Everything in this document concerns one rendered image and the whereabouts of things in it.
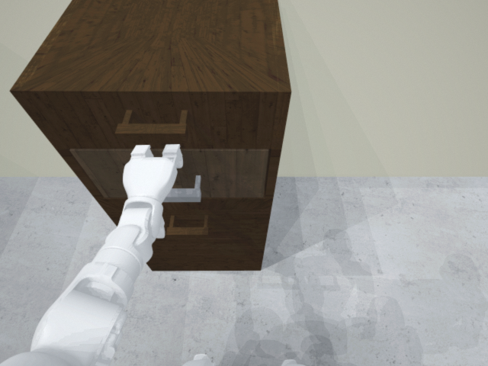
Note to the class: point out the left robot hand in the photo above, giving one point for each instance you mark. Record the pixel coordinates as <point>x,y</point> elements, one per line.
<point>145,175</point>

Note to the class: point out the left robot upper arm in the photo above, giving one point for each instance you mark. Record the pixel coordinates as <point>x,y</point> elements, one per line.
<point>83,331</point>

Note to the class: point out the drawer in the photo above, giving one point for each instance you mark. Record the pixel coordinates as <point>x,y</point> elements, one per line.
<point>224,172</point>

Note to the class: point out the handle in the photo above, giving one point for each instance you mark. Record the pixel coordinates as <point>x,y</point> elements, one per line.
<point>152,133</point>
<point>187,232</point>
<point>185,194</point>

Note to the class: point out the left robot forearm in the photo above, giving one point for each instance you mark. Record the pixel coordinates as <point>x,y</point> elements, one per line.
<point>112,273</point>

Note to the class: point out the left robot shin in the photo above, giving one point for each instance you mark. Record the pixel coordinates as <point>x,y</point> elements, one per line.
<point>201,357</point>

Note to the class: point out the cabinet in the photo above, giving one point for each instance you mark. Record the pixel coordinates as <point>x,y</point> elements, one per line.
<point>218,66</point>

